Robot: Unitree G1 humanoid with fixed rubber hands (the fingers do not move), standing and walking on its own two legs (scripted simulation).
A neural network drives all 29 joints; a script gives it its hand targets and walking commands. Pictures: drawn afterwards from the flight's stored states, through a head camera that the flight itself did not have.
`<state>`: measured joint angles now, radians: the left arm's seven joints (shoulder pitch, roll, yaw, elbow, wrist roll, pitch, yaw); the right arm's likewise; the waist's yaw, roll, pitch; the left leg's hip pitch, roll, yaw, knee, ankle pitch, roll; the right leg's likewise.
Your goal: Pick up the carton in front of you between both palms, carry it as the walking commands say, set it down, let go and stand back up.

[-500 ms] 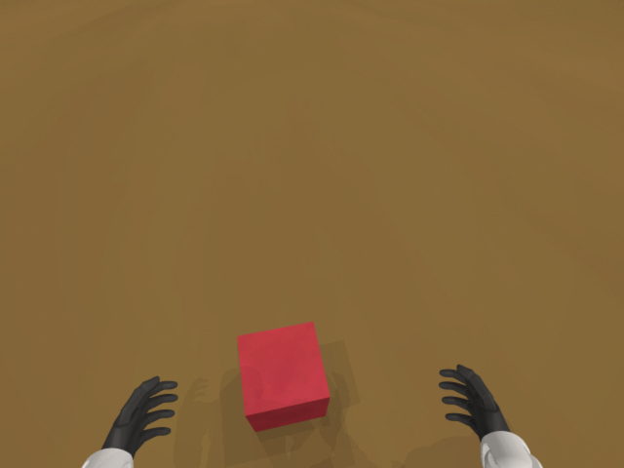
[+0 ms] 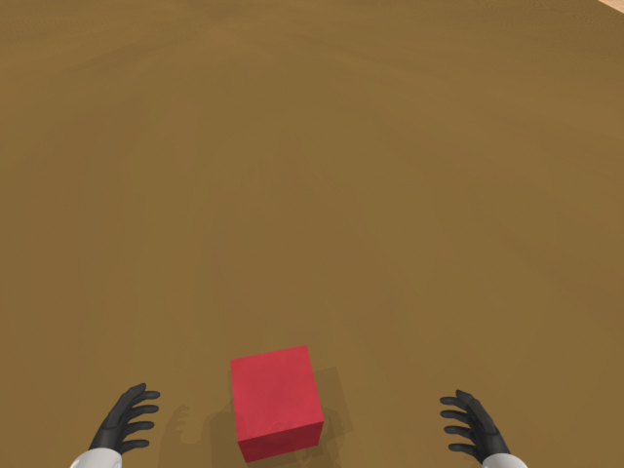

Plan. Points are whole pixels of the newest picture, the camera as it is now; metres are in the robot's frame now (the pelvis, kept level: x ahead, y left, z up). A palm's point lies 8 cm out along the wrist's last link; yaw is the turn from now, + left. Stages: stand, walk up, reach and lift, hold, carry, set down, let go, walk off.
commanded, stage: stand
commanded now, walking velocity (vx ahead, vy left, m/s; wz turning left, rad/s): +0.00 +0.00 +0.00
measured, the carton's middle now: (275, 404) +0.39 +0.07 -0.65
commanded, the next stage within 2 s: none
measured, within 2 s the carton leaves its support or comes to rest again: neither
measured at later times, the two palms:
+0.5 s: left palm out of the picture +0.15 +0.30 -0.10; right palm out of the picture +0.13 -0.27 -0.08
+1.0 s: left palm out of the picture +0.11 +0.31 -0.10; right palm out of the picture +0.10 -0.29 -0.08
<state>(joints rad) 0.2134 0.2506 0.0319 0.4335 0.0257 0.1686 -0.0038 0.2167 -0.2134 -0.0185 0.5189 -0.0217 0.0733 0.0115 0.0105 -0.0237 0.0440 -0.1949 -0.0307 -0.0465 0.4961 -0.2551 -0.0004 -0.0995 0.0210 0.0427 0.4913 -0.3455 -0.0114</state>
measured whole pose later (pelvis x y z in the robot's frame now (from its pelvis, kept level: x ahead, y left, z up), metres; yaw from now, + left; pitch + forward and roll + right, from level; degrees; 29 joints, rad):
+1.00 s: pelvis +0.00 +0.02 +0.01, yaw -2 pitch -2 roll +0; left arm 0.19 0.37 0.01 0.89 0.03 -0.01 0.02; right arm 0.13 -0.35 -0.02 0.96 -0.02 -0.01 -0.01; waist 0.00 -0.03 0.02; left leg -0.17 -0.03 -0.01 0.42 -0.22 0.03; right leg -0.07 0.01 0.07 0.38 -0.28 0.02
